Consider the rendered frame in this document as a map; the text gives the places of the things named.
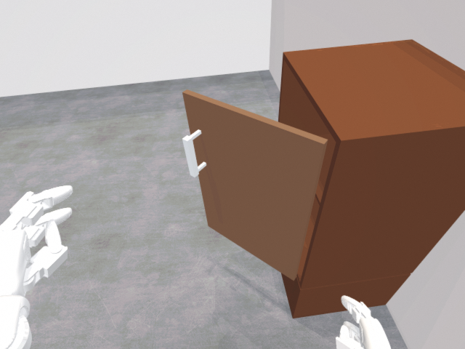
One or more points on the right robot hand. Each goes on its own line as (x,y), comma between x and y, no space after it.
(369,335)

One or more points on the robot left forearm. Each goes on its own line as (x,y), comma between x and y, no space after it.
(15,332)

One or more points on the left robot hand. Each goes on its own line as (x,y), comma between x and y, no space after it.
(25,228)

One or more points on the handle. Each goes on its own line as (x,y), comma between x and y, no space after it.
(190,154)

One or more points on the cupboard door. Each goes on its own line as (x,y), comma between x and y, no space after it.
(260,179)

